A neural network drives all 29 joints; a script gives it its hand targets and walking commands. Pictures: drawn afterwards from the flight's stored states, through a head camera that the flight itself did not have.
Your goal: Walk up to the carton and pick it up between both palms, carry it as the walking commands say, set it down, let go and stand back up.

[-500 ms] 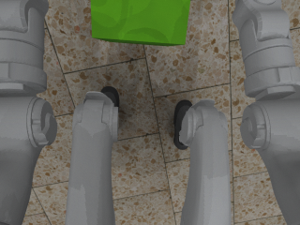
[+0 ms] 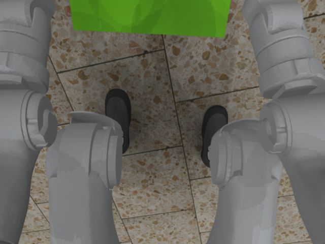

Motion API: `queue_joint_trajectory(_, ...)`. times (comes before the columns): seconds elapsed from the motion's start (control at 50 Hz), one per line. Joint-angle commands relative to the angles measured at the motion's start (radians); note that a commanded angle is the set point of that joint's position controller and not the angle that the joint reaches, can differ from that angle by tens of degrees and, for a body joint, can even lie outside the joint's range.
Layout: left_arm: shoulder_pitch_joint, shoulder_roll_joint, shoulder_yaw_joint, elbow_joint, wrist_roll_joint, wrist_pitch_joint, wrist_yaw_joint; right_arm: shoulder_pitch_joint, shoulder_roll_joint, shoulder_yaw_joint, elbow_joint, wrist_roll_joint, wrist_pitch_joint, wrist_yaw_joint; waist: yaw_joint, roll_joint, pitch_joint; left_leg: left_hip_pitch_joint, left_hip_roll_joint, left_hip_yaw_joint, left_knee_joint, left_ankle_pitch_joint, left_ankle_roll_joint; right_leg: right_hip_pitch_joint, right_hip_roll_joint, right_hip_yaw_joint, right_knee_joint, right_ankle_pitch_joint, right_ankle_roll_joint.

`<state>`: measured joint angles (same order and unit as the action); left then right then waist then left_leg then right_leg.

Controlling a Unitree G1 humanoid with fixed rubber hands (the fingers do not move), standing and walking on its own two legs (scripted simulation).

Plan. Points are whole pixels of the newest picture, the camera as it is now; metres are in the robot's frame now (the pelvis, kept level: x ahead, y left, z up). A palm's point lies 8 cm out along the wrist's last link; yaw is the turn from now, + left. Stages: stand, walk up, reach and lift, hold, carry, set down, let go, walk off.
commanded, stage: reach and lift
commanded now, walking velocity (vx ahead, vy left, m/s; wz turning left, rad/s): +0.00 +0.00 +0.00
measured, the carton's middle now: out of the picture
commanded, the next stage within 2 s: none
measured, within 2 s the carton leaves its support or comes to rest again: leaves its support in 1.04 s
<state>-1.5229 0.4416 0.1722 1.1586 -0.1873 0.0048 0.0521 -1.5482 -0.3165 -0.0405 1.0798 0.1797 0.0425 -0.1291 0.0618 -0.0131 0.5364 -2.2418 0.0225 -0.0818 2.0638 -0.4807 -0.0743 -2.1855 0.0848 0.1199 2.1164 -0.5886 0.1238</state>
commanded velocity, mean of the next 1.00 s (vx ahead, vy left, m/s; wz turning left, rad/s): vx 0.00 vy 0.00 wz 0.00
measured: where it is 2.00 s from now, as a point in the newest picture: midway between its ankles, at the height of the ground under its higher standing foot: (165, 139)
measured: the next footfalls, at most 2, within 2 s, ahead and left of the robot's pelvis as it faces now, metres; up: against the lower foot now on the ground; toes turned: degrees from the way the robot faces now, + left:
none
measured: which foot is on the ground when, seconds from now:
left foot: down 0.00-1.00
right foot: down 0.00-1.00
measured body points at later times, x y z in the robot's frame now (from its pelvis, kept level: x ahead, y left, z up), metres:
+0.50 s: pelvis -0.02 -0.01 -0.01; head +0.36 +0.02 +0.22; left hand +0.52 +0.26 -0.20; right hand +0.55 -0.10 -0.21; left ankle +0.13 +0.15 -0.36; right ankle +0.11 -0.15 -0.36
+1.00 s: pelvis +0.01 +0.00 -0.01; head +0.38 +0.04 +0.23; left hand +0.54 +0.21 -0.22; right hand +0.55 -0.09 -0.22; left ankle +0.13 +0.15 -0.36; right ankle +0.11 -0.15 -0.36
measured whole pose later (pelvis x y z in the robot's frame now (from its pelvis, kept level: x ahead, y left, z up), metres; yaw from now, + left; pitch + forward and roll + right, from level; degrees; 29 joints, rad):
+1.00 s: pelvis +0.01 +0.00 -0.01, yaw -1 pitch +38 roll -1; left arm -1.45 0.33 0.15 1.14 -0.05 0.11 0.05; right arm -1.43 -0.21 -0.19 1.12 0.08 0.09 -0.11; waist 0.06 -0.07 0.36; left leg -2.27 0.00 -0.11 2.12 -0.51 -0.09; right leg -2.21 0.09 0.11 2.17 -0.62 0.11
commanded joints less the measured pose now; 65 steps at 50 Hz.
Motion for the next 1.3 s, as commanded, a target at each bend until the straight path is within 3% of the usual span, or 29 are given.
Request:
queue_joint_trajectory(0.0,-0.25,0.143,-0.074,-0.3,-0.093,-0.026,0.057,-0.232,-0.235,-0.026,-0.273,0.0,-0.04,-0.066,-0.039,-0.047,-1.961,0.998,-0.042,0.141,0.002,0.665,-0.003,0.661,-0.013,-0.226,-0.068,0.542,-0.037)
queue_joint_trajectory(0.06,-0.132,0.066,-0.079,-0.136,-0.099,-0.029,0.068,-0.103,-0.122,0.014,-0.138,0.042,-0.03,-0.034,-0.05,-0.099,-1.709,0.901,-0.039,0.133,-0.04,0.532,0.015,0.539,-0.014,-0.23,-0.105,0.419,-0.029)
queue_joint_trajectory(0.12,-0.008,0.032,-0.026,0.165,0.014,0.024,0.033,-0.071,-0.036,0.067,0.092,0.089,0.026,0.042,0.06,-0.056,-1.249,0.672,-0.02,0.144,-0.098,0.225,0.034,0.279,-0.012,-0.21,-0.151,0.142,-0.041)
queue_joint_trajectory(0.14,0.039,-0.014,-0.045,0.224,0.032,0.045,0.009,-0.066,-0.027,0.049,0.115,0.067,0.036,0.064,0.042,-0.037,-1.148,0.64,-0.029,0.132,-0.127,0.188,0.038,0.226,-0.02,-0.218,-0.15,0.115,-0.038)
queue_joint_trajectory(0.24,-0.154,0.073,0.102,-0.048,0.167,-0.021,0.002,-0.163,-0.048,-0.057,-0.022,-0.002,-0.008,0.095,0.128,0.087,-1.095,0.62,-0.042,0.153,-0.154,0.248,0.028,0.118,0.011,-0.17,-0.18,0.159,-0.052)
queue_joint_trajectory(0.3,-0.235,0.056,0.067,-0.062,0.13,-0.012,-0.016,-0.129,-0.052,-0.079,0.071,-0.052,0.002,0.079,0.03,-0.013,-1.132,0.56,-0.033,0.144,-0.15,0.184,0.025,0.228,0.004,-0.195,-0.187,0.134,-0.052)
queue_joint_trajectory(0.32,-0.274,0.066,0.037,-0.107,0.127,-0.014,-0.022,-0.156,-0.106,-0.13,0.032,-0.074,-0.003,0.062,-0.015,0.045,-1.131,0.513,-0.02,0.148,-0.113,0.136,0.015,0.222,0.003,-0.173,-0.186,0.124,-0.063)
queue_joint_trajectory(0.36,-0.274,-0.01,-0.009,-0.076,0.054,-0.001,-0.044,-0.186,-0.053,-0.078,0.074,-0.073,0.011,0.055,-0.032,-0.035,-1.161,0.524,-0.028,0.149,-0.122,0.102,0.022,0.307,-0.011,-0.179,-0.194,0.081,-0.063)
queue_joint_trajectory(0.38,-0.353,0.004,-0.04,-0.152,0.023,0.002,-0.05,-0.172,-0.085,-0.124,0.076,-0.095,0.014,0.048,-0.117,-0.02,-1.198,0.527,-0.03,0.157,-0.118,0.078,0.017,0.35,-0.009,-0.189,-0.194,0.086,-0.07)
queue_joint_trajectory(0.42,-0.354,-0.031,-0.081,-0.084,-0.021,0.03,-0.069,-0.248,-0.108,-0.116,0.08,-0.119,0.02,0.025,-0.133,-0.035,-1.226,0.519,-0.031,0.167,-0.092,0.056,0.015,0.421,-0.019,-0.191,-0.194,0.06,-0.07)
queue_joint_trajectory(0.48,-0.379,-0.061,-0.146,-0.019,-0.067,0.049,-0.068,-0.376,-0.046,-0.035,-0.05,-0.055,0.015,0.024,-0.07,0.008,-1.259,0.609,-0.031,0.165,-0.122,0.041,0.022,0.478,-0.02,-0.21,-0.186,0.015,-0.061)
queue_joint_trajectory(0.5,-0.428,-0.063,-0.137,-0.071,-0.05,0.036,-0.054,-0.443,-0.019,-0.001,-0.114,-0.031,0.001,0.029,-0.001,0.027,-1.313,0.654,-0.042,0.162,-0.125,0.105,0.021,0.493,-0.015,-0.206,-0.164,0.063,-0.06)
queue_joint_trajectory(0.56,-0.38,-0.001,-0.052,-0.009,-0.042,0.006,0.007,-0.501,-0.009,0.086,-0.164,0.027,-0.017,0.025,0.073,-0.121,-1.385,0.67,-0.045,0.151,-0.11,0.211,0.029,0.525,-0.011,-0.225,-0.141,0.142,-0.027)
queue_joint_trajectory(0.58,-0.345,-0.066,-0.034,0.04,0.015,-0.006,0.006,-0.487,0.098,0.133,-0.175,0.055,-0.013,0.042,0.153,-0.092,-1.394,0.674,-0.047,0.174,-0.096,0.231,0.034,0.547,-0.001,-0.191,-0.156,0.157,-0.033)
queue_joint_trajectory(0.6,-0.304,-0.097,-0.035,0.074,0.031,-0.007,0.011,-0.507,0.144,0.163,-0.189,0.077,-0.009,0.049,0.169,-0.126,-1.464,0.705,-0.05,0.176,-0.077,0.309,0.038,0.588,0.001,-0.203,-0.132,0.228,-0.012)
queue_joint_trajectory(0.64,-0.241,-0.146,-0.011,0.058,0.073,-0.019,0.002,-0.364,0.222,0.15,-0.121,0.051,-0.006,0.061,0.139,-0.127,-1.466,0.713,-0.062,0.174,-0.072,0.38,0.042,0.563,0.024,-0.206,-0.139,0.31,0.002)
queue_joint_trajectory(0.66,-0.236,-0.197,-0.025,0.023,0.08,-0.016,-0.006,-0.292,0.227,0.099,-0.058,0.012,0.002,0.063,0.074,-0.131,-1.484,0.715,-0.06,0.179,-0.079,0.372,0.028,0.585,0.027,-0.207,-0.156,0.315,-0.007)
queue_joint_trajectory(0.68,-0.264,-0.253,-0.022,-0.023,0.1,-0.019,-0.022,-0.276,0.329,0.102,-0.061,0.01,0.01,0.078,0.095,-0.12,-1.488,0.706,-0.063,0.183,-0.072,0.369,0.032,0.568,0.035,-0.199,-0.145,0.327,-0.014)
queue_joint_trajectory(0.78,-0.475,-0.721,-0.181,-0.229,0.064,0.02,-0.156,-0.278,0.757,0.072,-0.052,-0.072,0.032,0.185,-0.008,-0.047,-1.476,0.752,-0.088,0.154,-0.044,0.477,0.013,0.402,0.068,-0.221,-0.102,0.395,-0.048)
queue_joint_trajectory(0.82,-0.449,-0.806,-0.197,-0.237,0.097,0.046,-0.185,-0.296,0.828,0.075,-0.031,-0.08,0.047,0.226,0.033,0.025,-1.451,0.737,-0.097,0.187,-0.042,0.429,0.005,0.354,0.074,-0.214,-0.105,0.347,-0.06)
queue_joint_trajectory(0.86,-0.434,-0.889,-0.241,-0.227,0.083,0.071,-0.198,-0.293,0.81,0.041,-0.092,-0.093,0.036,0.242,0.0,0.112,-1.404,0.738,-0.098,0.174,-0.046,0.428,0.001,0.272,0.078,-0.222,-0.1,0.321,-0.081)
queue_joint_trajectory(0.92,-0.413,-0.929,-0.203,-0.216,0.101,0.096,-0.216,-0.409,0.812,0.059,-0.172,-0.073,0.031,0.259,0.038,0.106,-1.327,0.715,-0.101,0.17,-0.052,0.396,0.015,0.227,0.079,-0.227,-0.097,0.271,-0.08)
queue_joint_trajectory(0.96,-0.425,-0.925,-0.175,-0.251,0.096,0.088,-0.217,-0.487,0.815,0.099,-0.235,-0.063,0.028,0.256,0.058,0.003,-1.299,0.664,-0.115,0.177,-0.045,0.37,0.033,0.226,0.075,-0.231,-0.106,0.236,-0.07)
queue_joint_trajectory(1.0,-0.435,-0.95,-0.167,-0.213,0.061,0.103,-0.229,-0.51,0.809,0.075,-0.247,-0.084,0.037,0.246,-0.011,-0.056,-1.286,0.62,-0.114,0.156,-0.042,0.303,0.042,0.274,0.061,-0.233,-0.119,0.197,-0.069)
queue_joint_trajectory(1.08,-0.49,-0.897,-0.086,-0.213,0.082,0.11,-0.252,-0.448,0.857,0.049,-0.155,-0.136,0.083,0.246,-0.025,-0.221,-1.191,0.493,-0.112,0.174,-0.048,0.132,0.064,0.293,0.064,-0.243,-0.158,0.071,-0.067)
queue_joint_trajectory(1.22,-0.556,-0.867,-0.089,-0.194,0.125,0.132,-0.246,-0.539,0.897,0.034,-0.169,-0.09,0.108,0.275,0.112,-0.005,-1.209,0.541,-0.092,0.203,-0.084,0.087,0.061,0.255,0.068,-0.221,-0.141,0.03,-0.077)
queue_joint_trajectory(1.24,-0.568,-0.863,-0.109,-0.281,0.123,0.127,-0.249,-0.529,0.918,0.058,-0.209,-0.082,0.11,0.273,0.127,-0.077,-1.28,0.551,-0.095,0.207,-0.095,0.168,0.06,0.331,0.081,-0.226,-0.159,0.115,-0.068)
queue_joint_trajectory(1.26,-0.558,-0.905,-0.096,-0.213,0.137,0.143,-0.245,-0.573,0.918,0.07,-0.247,-0.061,0.101,0.277,0.171,0.004,-1.295,0.589,-0.087,0.211,-0.088,0.193,0.057,0.305,0.087,-0.206,-0.148,0.138,-0.07)
queue_joint_trajectory(1.28,-0.544,-0.913,-0.133,-0.271,0.112,0.131,-0.241,-0.599,0.959,0.114,-0.289,-0.036,0.1,0.27,0.155,-0.07,-1.412,0.634,-0.099,0.204,-0.071,0.267,0.06,0.381,0.077,-0.241,-0.121,0.207,-0.051)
